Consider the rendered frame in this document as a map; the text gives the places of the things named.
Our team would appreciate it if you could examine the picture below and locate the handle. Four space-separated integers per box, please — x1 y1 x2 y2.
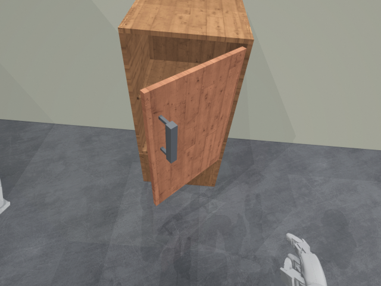
158 115 178 163

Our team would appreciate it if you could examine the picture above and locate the right robot hand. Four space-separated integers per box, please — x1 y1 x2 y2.
280 233 327 286

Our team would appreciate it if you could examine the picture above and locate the cupboard door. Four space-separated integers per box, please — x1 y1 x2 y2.
140 47 246 206

